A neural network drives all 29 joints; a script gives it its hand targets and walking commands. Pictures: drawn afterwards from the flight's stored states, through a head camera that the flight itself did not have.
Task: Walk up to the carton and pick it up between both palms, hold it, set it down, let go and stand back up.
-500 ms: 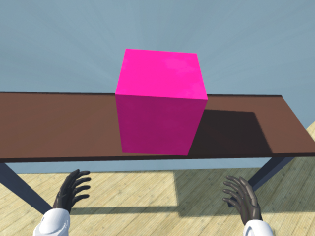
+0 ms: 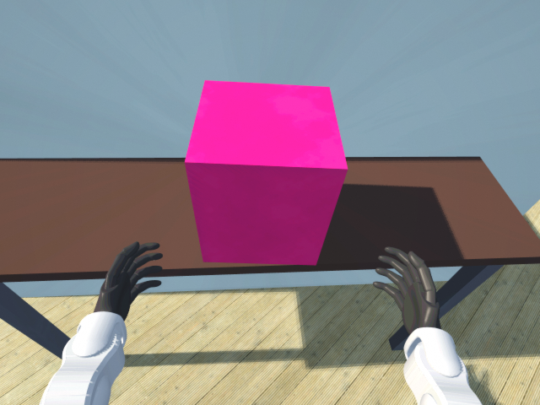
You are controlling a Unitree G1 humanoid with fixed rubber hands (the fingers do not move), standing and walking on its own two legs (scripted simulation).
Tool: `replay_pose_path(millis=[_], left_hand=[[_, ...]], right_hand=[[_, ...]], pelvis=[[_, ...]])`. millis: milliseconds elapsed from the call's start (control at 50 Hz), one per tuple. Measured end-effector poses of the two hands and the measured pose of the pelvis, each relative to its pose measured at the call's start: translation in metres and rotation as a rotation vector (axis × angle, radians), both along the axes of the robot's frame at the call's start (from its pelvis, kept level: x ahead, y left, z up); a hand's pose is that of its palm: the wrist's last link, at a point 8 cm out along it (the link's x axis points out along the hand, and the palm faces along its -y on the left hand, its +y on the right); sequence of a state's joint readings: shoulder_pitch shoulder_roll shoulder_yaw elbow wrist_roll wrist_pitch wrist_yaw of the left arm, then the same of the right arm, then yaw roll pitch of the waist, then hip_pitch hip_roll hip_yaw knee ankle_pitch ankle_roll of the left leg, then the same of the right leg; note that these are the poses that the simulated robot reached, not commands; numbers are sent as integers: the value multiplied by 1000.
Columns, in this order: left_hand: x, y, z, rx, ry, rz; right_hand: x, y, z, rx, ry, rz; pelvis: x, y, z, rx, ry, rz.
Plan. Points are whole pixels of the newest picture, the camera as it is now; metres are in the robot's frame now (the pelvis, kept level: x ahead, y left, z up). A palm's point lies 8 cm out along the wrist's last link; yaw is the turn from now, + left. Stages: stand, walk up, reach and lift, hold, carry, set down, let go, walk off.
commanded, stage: reach and lift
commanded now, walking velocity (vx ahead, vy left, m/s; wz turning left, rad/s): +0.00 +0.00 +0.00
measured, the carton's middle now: (263, 178) +0.45 +0.06 +0.06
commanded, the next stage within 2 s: none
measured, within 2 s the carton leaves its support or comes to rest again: neither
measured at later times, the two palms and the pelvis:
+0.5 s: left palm (124, 229) +0.29 +0.24 +0.09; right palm (422, 248) +0.32 -0.18 +0.09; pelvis +0.01 -0.02 +0.00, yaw +1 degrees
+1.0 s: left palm (132, 178) +0.36 +0.24 +0.13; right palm (420, 191) +0.39 -0.17 +0.13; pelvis -0.02 -0.01 +0.00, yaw +1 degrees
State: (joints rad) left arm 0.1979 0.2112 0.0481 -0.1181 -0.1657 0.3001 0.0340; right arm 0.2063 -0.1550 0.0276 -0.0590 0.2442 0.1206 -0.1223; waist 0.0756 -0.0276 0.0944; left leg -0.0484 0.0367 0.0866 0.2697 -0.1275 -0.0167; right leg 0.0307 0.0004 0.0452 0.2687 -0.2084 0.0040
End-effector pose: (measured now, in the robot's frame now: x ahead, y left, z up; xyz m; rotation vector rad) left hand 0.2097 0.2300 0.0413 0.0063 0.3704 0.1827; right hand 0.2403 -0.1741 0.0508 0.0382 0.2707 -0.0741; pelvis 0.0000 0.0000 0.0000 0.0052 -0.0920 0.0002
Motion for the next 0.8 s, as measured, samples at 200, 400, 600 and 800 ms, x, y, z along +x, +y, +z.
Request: replay_pose_path(millis=[200, 400, 600, 800], left_hand=[[34, 3, 23, 20, -34, -11], [63, 2, 41, 10, -40, -18], [101, 12, 62, 3, -71, 12], [128, 10, 69, -21, -63, 2]], right_hand=[[32, -8, 16, 4, -41, 5], [63, -9, 29, 2, -58, 32], [101, -5, 45, -19, -65, 58], [126, -3, 62, -43, -57, 54]], pelvis=[[6, -8, 0, 0, 16, 6], [9, -17, -1, 2, 49, 14], [4, -20, -2, 2, 79, 20], [-4, -16, -2, -6, 110, 21]])
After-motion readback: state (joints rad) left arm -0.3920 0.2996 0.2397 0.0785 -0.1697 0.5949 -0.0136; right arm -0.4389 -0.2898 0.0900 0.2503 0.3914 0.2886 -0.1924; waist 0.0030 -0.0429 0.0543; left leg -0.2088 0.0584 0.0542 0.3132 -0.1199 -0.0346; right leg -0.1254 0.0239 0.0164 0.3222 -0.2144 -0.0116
